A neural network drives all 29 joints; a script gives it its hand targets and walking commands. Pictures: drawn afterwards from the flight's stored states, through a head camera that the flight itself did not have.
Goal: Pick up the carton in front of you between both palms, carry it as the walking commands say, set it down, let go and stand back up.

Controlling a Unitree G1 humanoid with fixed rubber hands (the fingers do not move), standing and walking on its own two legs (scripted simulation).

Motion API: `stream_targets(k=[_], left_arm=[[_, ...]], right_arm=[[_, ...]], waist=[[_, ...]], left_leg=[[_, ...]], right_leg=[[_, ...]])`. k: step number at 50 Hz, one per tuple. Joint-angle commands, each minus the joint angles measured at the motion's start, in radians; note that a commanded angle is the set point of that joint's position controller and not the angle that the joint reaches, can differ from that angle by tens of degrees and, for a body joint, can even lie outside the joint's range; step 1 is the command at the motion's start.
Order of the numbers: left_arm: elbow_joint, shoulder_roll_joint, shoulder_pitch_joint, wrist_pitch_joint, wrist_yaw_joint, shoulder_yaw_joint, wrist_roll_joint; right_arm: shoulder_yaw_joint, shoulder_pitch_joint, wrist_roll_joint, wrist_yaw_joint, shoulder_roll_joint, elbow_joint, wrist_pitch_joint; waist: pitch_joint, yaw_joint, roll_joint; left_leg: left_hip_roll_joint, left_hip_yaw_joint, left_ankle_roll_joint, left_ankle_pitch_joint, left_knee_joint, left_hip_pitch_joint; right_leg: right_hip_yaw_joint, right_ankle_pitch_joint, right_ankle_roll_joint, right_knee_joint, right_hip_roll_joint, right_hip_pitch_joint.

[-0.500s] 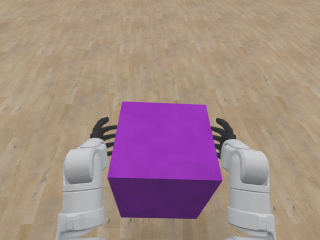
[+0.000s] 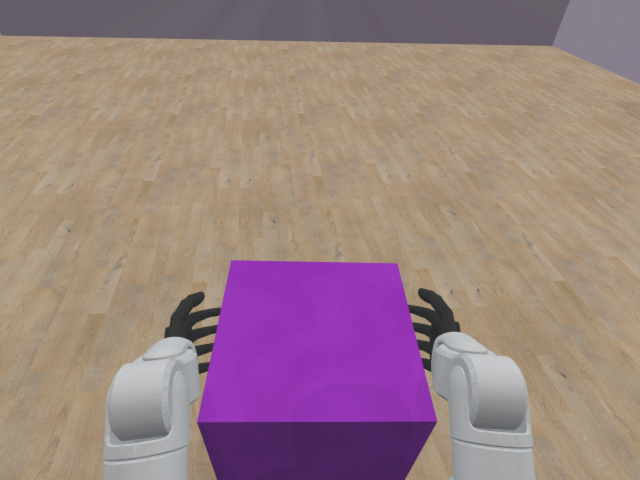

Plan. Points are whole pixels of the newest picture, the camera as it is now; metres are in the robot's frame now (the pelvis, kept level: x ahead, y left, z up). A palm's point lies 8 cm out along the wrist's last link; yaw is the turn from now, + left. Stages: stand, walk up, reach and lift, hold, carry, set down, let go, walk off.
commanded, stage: carry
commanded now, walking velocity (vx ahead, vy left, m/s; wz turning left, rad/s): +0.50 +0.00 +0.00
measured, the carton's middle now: (312, 386) +0.27 +0.01 +0.02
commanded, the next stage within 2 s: none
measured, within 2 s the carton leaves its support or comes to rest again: neither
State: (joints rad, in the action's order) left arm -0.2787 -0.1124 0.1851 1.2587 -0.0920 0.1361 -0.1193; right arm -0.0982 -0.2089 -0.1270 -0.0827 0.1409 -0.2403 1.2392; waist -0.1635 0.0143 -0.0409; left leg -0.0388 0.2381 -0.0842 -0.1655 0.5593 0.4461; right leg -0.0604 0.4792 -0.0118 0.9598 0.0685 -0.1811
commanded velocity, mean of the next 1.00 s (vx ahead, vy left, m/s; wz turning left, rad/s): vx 0.50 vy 0.00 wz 0.00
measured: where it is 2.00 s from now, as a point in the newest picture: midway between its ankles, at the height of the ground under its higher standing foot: (300, 274)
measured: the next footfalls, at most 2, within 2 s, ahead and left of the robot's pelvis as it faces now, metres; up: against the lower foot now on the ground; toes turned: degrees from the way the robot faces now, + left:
right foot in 0.42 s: +0.44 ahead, -0.12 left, +0.00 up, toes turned -11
left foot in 0.90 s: +0.74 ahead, +0.11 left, +0.00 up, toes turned +13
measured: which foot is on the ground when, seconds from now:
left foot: down 0.00-0.44, up 0.46-0.88, down 0.90-1.00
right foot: up 0.00-0.40, down 0.42-0.92, up 0.94-1.00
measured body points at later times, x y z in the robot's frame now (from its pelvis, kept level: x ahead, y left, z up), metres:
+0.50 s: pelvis +0.31 -0.03 +0.00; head +0.30 -0.05 +0.45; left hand +0.58 +0.13 +0.08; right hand +0.59 -0.17 +0.07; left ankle +0.13 +0.08 -0.65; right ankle +0.40 -0.12 -0.72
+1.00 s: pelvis +0.63 +0.02 +0.01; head +0.63 +0.04 +0.46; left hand +0.91 +0.18 +0.08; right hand +0.91 -0.13 +0.09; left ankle +0.70 +0.10 -0.72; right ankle +0.47 -0.10 -0.64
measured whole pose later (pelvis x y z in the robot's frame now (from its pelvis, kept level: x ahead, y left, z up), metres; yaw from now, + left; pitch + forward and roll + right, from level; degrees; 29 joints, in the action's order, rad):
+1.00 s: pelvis +0.63 +0.02 +0.01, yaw +0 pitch +4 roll +0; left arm -0.33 -0.13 0.16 1.24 -0.09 0.13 -0.13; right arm -0.09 -0.18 -0.12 -0.08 0.14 -0.29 1.22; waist -0.09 0.02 -0.03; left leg -0.06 0.25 -0.07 -0.18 0.52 0.41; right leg -0.07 0.44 -0.01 1.09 0.09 -0.29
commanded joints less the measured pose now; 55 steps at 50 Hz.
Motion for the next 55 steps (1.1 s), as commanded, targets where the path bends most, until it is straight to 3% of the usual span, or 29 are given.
stream_targets(k=[1, 2, 3, 7, 11, 17, 19, 20, 21, 22, 23, 24, 25, 26, 27, 29, 32, 35, 41, 43, 44, 45, 46, 47, 48, 50, 51, 52, 55], left_arm=[[-0.06, -0.922, 0.529, -0.004, 0.274, -0.723, 0.432], [-0.06, -0.948, 0.524, -0.018, 0.275, -0.727, 0.431], [-0.066, -0.964, 0.522, -0.031, 0.273, -0.734, 0.427], [-0.077, -0.982, 0.475, -0.064, 0.258, -0.754, 0.406], [-0.105, -0.948, 0.436, -0.066, 0.248, -0.755, 0.398], [-0.113, -0.873, 0.415, -0.026, 0.255, -0.741, 0.405], [-0.103, -0.859, 0.417, -0.017, 0.259, -0.73, 0.408], [-0.088, -0.858, 0.406, -0.015, 0.261, -0.722, 0.407], [-0.07, -0.856, 0.395, -0.015, 0.263, -0.712, 0.403], [-0.045, -0.847, 0.387, -0.021, 0.267, -0.696, 0.39], [-0.015, -0.872, 0.369, -0.031, 0.268, -0.695, 0.396], [-0.04, -0.904, 0.386, -0.038, 0.271, -0.703, 0.408], [-0.054, -0.941, 0.407, -0.048, 0.273, -0.717, 0.416], [-0.07, -0.972, 0.43, -0.06, 0.276, -0.729, 0.423], [-0.09, -0.988, 0.452, -0.07, 0.278, -0.736, 0.429], [-0.119, -1.002, 0.456, -0.082, 0.282, -0.749, 0.443], [-0.135, -0.977, 0.415, -0.088, 0.289, -0.755, 0.452], [-0.161, -0.932, 0.395, -0.082, 0.288, -0.752, 0.449], [-0.154, -0.842, 0.363, -0.038, 0.269, -0.724, 0.412], [-0.143, -0.825, 0.375, -0.024, 0.265, -0.72, 0.406], [-0.141, -0.82, 0.385, -0.017, 0.263, -0.723, 0.405], [-0.136, -0.809, 0.394, -0.011, 0.261, -0.723, 0.403], [-0.15, -0.814, 0.426, 0.0, 0.259, -0.732, 0.412], [-0.153, -0.824, 0.449, 0.004, 0.26, -0.74, 0.417], [-0.138, -0.859, 0.465, -0.003, 0.263, -0.743, 0.42], [-0.135, -0.918, 0.48, -0.027, 0.268, -0.753, 0.426], [-0.136, -0.939, 0.48, -0.039, 0.267, -0.758, 0.424], [-0.136, -0.969, 0.481, -0.048, 0.264, -0.765, 0.427], [-0.145, -0.981, 0.436, -0.07, 0.251, -0.771, 0.41]], right_arm=[[0.664, -0.436, 0.419, 0.25, 0.926, -0.055, -0.004], [0.678, -0.459, 0.43, 0.254, 0.957, -0.072, -0.015], [0.691, -0.473, 0.436, 0.257, 0.977, -0.084, -0.026], [0.709, -0.44, 0.446, 0.267, 0.965, -0.104, -0.05], [0.711, -0.41, 0.444, 0.265, 0.916, -0.141, -0.048], [0.68, -0.348, 0.401, 0.251, 0.85, -0.121, -0.017], [0.679, -0.355, 0.395, 0.249, 0.841, -0.113, -0.009], [0.681, -0.36, 0.396, 0.248, 0.838, -0.111, -0.006], [0.684, -0.361, 0.396, 0.246, 0.829, -0.108, -0.002], [0.694, -0.39, 0.404, 0.245, 0.831, -0.13, 0.004], [0.704, -0.411, 0.408, 0.247, 0.837, -0.139, 0.006], [0.716, -0.426, 0.413, 0.249, 0.871, -0.126, -0.004], [0.719, -0.434, 0.419, 0.252, 0.903, -0.128, -0.017], [0.727, -0.438, 0.422, 0.254, 0.93, -0.132, -0.03], [0.734, -0.438, 0.426, 0.255, 0.959, -0.13, -0.041], [0.74, -0.412, 0.42, 0.249, 0.983, -0.137, -0.06], [0.74, -0.364, 0.398, 0.234, 0.972, -0.148, -0.074], [0.737, -0.343, 0.39, 0.225, 0.939, -0.174, -0.07], [0.716, -0.347, 0.402, 0.23, 0.845, -0.192, -0.018], [0.701, -0.351, 0.402, 0.236, 0.826, -0.174, -0.004], [0.692, -0.343, 0.401, 0.238, 0.82, -0.159, 0.002], [0.681, -0.335, 0.399, 0.241, 0.816, -0.141, 0.006], [0.664, -0.339, 0.388, 0.245, 0.798, -0.117, 0.004], [0.66, -0.331, 0.396, 0.247, 0.826, -0.086, -0.002], [0.667, -0.348, 0.409, 0.249, 0.858, -0.108, -0.006], [0.685, -0.393, 0.426, 0.254, 0.932, -0.132, -0.023], [0.697, -0.413, 0.433, 0.257, 0.957, -0.144, -0.033], [0.701, -0.425, 0.438, 0.259, 0.966, -0.154, -0.04], [0.709, -0.395, 0.448, 0.267, 0.959, -0.177, -0.051]], waist=[[-0.22, 0.009, 0.13], [-0.207, 0.0, 0.081], [-0.211, -0.006, 0.098], [-0.175, -0.003, 0.16], [-0.122, 0.003, 0.157], [-0.037, 0.008, 0.188], [-0.045, 0.002, 0.195], [-0.082, -0.013, 0.165], [-0.155, -0.031, 0.112], [-0.253, -0.045, -0.113], [-0.271, -0.045, -0.322], [-0.249, -0.037, -0.222], [-0.257, -0.038, -0.136], [-0.238, -0.033, -0.034], [-0.226, -0.029, -0.006], [-0.223, -0.027, -0.059], [-0.185, -0.027, -0.088], [-0.128, -0.028, -0.084], [-0.032, -0.034, -0.112], [-0.041, -0.023, -0.107], [-0.084, -0.008, -0.072], [-0.149, 0.01, -0.01], [-0.232, 0.02, 0.227], [-0.25, 0.019, 0.403], [-0.234, 0.013, 0.312], [-0.222, 0.007, 0.124], [-0.219, -0.001, 0.098], [-0.221, -0.003, 0.124], [-0.194, -0.002, 0.172]], left_leg=[[-0.345, -0.565, -0.111, 0.068, -0.304, -0.557], [-0.325, -0.481, -0.074, 0.041, -0.332, -0.479], [-0.302, -0.411, -0.047, -0.025, -0.363, -0.433], [-0.258, -0.272, -0.051, -0.091, -0.442, -0.404], [-0.226, -0.194, -0.045, 0.053, -0.431, -0.462], [-0.206, -0.119, -0.018, 0.262, -0.355, -0.526], [-0.196, -0.084, 0.002, 0.386, -0.247, -0.517], [-0.161, -0.03, 0.025, 0.449, -0.106, -0.467], [-0.131, -0.012, 0.06, 0.382, 0.078, -0.328], [-0.05, -0.027, 0.116, 0.136, 0.388, -0.058], [0.062, -0.094, 0.128, -0.291, 0.596, 0.193], [0.01, -0.198, 0.097, -0.324, 0.719, 0.264], [-0.034, -0.226, 0.073, -0.289, 0.742, 0.275], [-0.074, -0.238, 0.065, -0.225, 0.686, 0.255], [-0.098, -0.242, 0.068, -0.168, 0.607, 0.218], [-0.091, -0.204, 0.078, -0.108, 0.498, 0.163], [-0.088, -0.161, 0.102, -0.047, 0.328, 0.182], [-0.073, -0.113, 0.111, 0.039, 0.135, 0.176], [-0.035, -0.044, 0.078, 0.133, -0.063, 0.093], [-0.007, 0.002, 0.06, 0.095, -0.108, -0.035], [0.036, 0.049, 0.058, 0.046, -0.131, -0.195], [-0.015, -0.024, 0.053, 0.005, -0.12, -0.423], [-0.285, -0.464, -0.061, -0.139, -0.22, -0.639], [-0.394, -0.743, -0.145, -0.034, -0.335, -0.741], [-0.395, -0.664, -0.142, 0.112, -0.313, -0.719], [-0.343, -0.483, -0.086, 0.228, -0.285, -0.602], [-0.322, -0.408, -0.051, 0.197, -0.312, -0.541], [-0.301, -0.352, -0.031, 0.15, -0.337, -0.507], [-0.267, -0.251, -0.034, 0.1, -0.394, -0.499]], right_leg=[[0.064, -0.07, 0.034, 0.314, 0.034, -0.512], [0.073, -0.129, 0.033, 0.24, 0.064, -0.475], [0.065, -0.171, 0.029, 0.173, 0.072, -0.436], [-0.01, -0.256, -0.003, -0.07, 0.06, -0.421], [-0.066, -0.376, -0.017, -0.295, 0.043, -0.443], [-0.129, -0.44, 0.014, -0.457, 0.011, -0.384], [-0.173, -0.397, 0.035, -0.507, -0.02, -0.264], [-0.222, -0.362, 0.039, -0.544, -0.066, -0.109], [-0.164, -0.322, 0.049, -0.524, -0.028, 0.127], [0.258, -0.174, 0.152, -0.606, 0.235, 0.36], [0.558, -0.257, 0.241, -0.73, 0.362, 0.48], [0.492, -0.404, 0.242, -0.709, 0.362, 0.462], [0.398, -0.494, 0.223, -0.682, 0.332, 0.419], [0.31, -0.504, 0.184, -0.683, 0.312, 0.344], [0.245, -0.468, 0.151, -0.714, 0.289, 0.275], [0.14, -0.393, 0.125, -0.763, 0.256, 0.221], [0.067, -0.353, 0.147, -0.814, 0.239, 0.215], [-0.008, -0.432, 0.142, -0.812, 0.203, 0.227], [-0.078, -0.564, 0.106, -0.758, 0.189, 0.263], [-0.119, -0.662, 0.079, -0.644, 0.177, 0.245], [-0.173, -0.713, 0.053, -0.498, 0.137, 0.192], [-0.181, -0.635, 0.025, -0.314, 0.106, 0.052], [-0.163, -0.41, -0.03, -0.001, 0.01, -0.22], [-0.083, -0.009, -0.031, 0.208, -0.08, -0.451], [0.014, 0.015, -0.002, 0.326, -0.025, -0.516], [0.056, -0.087, 0.028, 0.294, 0.055, -0.508], [0.063, -0.147, 0.028, 0.213, 0.075, -0.467], [0.043, -0.185, 0.027, 0.162, 0.071, -0.433], [-0.008, -0.254, 0.008, 0.003, 0.058, -0.434]])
